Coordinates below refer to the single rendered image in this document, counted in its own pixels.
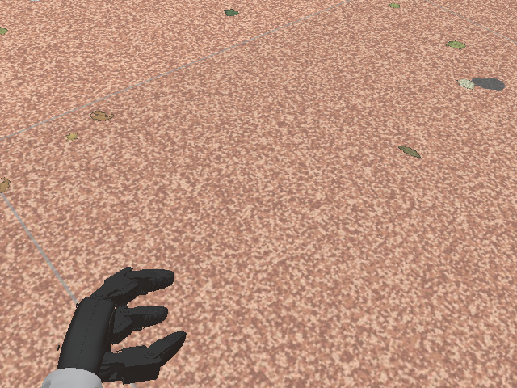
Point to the robot left forearm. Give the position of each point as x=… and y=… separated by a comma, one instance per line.
x=72, y=378

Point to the left robot hand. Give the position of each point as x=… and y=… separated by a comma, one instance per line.
x=97, y=324

